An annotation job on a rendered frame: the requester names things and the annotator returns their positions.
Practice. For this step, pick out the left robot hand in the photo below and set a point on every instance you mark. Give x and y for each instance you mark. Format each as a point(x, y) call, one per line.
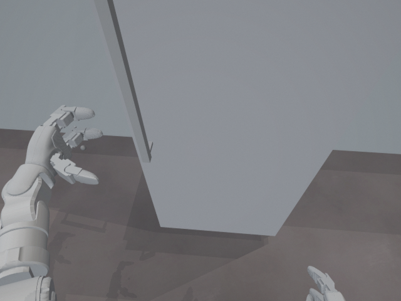
point(46, 142)

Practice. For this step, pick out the left robot forearm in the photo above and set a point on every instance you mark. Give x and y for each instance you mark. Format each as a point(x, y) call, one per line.
point(24, 224)

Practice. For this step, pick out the right robot hand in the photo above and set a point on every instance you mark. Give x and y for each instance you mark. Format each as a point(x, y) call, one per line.
point(325, 285)

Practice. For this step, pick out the handle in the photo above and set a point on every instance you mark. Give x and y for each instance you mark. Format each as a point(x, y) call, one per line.
point(108, 18)

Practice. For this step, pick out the fridge door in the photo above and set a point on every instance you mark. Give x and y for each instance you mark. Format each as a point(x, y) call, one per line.
point(244, 100)

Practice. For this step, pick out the left robot upper arm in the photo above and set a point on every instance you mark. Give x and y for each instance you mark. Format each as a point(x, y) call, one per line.
point(39, 288)

